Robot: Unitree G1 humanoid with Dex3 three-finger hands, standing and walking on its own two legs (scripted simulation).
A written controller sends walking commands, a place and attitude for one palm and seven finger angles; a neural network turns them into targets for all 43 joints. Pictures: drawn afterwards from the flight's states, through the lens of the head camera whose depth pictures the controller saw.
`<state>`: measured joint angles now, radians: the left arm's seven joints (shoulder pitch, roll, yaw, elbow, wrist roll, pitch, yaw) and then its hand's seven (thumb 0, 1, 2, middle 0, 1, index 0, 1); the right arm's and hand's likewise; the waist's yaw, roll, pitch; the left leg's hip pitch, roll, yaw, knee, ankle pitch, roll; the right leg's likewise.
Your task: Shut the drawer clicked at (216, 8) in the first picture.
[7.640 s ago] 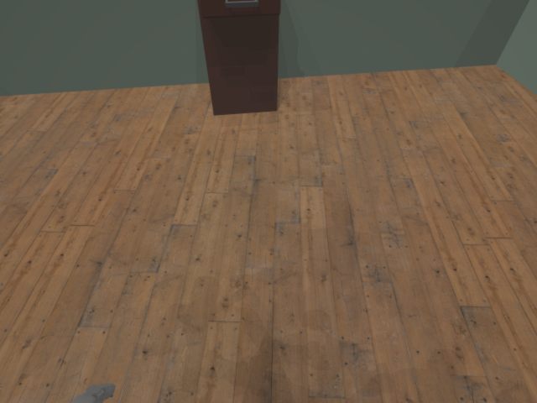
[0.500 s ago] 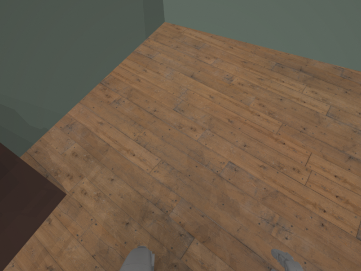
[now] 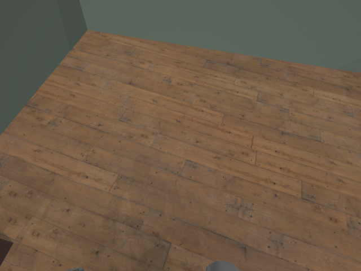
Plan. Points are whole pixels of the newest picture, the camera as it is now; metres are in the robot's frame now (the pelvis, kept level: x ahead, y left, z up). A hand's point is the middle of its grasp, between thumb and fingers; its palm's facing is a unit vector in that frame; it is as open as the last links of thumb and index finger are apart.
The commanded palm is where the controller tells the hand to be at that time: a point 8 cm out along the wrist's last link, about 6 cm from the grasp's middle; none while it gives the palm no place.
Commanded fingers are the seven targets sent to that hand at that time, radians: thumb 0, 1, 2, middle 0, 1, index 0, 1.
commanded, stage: walk to a spot facing it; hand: left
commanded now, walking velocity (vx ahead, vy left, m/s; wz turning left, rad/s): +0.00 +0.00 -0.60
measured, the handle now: out of the picture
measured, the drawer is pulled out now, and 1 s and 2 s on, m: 0.19 0.19 0.19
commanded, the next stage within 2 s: turn to face it in 1.10 s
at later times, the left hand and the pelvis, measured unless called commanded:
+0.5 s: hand out of the picture +0.13 +0.10 -0.15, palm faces -0.23 -0.94 -0.26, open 7.4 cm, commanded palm none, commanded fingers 0.00 0.90 0.90 -0.20 -0.30 -0.20 -0.30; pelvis +0.00 -0.07 +0.00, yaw -16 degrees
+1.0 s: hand (133, 230) +0.23 +0.14 -0.17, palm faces -0.46 -0.86 -0.22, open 7.4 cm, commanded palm none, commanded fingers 0.00 0.90 0.90 -0.20 -0.30 -0.20 -0.30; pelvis +0.09 -0.04 +0.00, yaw -34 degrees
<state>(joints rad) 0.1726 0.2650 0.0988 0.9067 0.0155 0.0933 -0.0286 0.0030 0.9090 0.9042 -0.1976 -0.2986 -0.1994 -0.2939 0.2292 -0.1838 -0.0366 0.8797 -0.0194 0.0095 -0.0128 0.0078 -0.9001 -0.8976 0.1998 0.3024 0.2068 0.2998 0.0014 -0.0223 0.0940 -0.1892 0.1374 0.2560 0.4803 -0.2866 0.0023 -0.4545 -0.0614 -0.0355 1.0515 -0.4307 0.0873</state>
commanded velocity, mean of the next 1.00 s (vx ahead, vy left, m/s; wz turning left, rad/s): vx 0.11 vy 0.00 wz -0.60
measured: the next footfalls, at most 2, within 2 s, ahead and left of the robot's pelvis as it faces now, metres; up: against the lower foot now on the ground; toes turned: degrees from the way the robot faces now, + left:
right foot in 0.14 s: +0.03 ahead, -0.14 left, +0.00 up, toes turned -13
left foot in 0.80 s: +0.16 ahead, +0.05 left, +0.00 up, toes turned -25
